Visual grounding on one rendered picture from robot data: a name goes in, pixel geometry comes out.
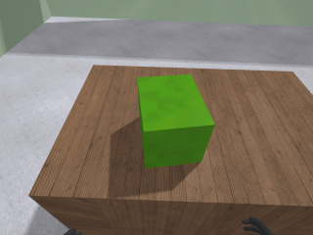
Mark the carton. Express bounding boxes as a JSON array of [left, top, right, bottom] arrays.
[[137, 74, 215, 168]]

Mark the pedestal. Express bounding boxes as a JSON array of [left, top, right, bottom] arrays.
[[28, 65, 313, 235]]

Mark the right robot hand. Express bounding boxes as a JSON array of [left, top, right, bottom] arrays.
[[242, 216, 274, 235]]

